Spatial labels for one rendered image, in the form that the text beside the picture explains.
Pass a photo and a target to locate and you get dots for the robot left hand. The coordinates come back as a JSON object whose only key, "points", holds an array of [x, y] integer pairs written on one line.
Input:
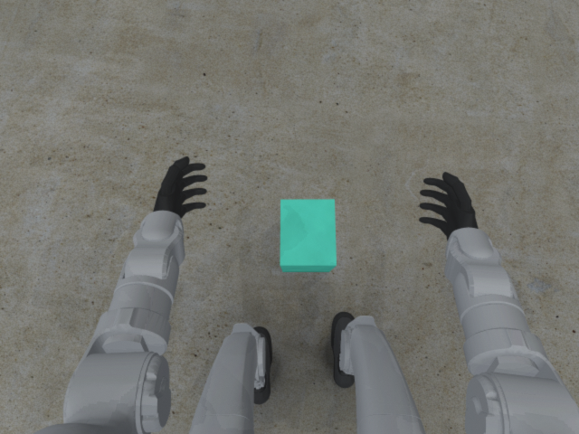
{"points": [[171, 195]]}

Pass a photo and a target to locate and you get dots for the left robot upper arm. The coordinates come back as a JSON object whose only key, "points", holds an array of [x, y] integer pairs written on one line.
{"points": [[117, 393]]}

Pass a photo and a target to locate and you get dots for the left robot foot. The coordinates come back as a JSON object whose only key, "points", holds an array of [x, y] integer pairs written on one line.
{"points": [[262, 394]]}

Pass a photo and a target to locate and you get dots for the robot left thigh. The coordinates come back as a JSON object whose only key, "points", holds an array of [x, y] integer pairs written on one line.
{"points": [[226, 405]]}

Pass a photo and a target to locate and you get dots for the left robot forearm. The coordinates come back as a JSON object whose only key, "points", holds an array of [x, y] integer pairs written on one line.
{"points": [[137, 320]]}

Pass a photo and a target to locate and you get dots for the carton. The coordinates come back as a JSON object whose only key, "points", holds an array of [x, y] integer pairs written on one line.
{"points": [[308, 235]]}

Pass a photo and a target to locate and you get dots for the robot right hand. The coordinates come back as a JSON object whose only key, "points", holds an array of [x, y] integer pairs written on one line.
{"points": [[458, 212]]}

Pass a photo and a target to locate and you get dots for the right robot forearm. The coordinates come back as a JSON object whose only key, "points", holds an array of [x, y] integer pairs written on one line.
{"points": [[497, 335]]}

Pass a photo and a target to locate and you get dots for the right robot upper arm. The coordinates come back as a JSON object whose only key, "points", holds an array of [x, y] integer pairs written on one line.
{"points": [[502, 403]]}

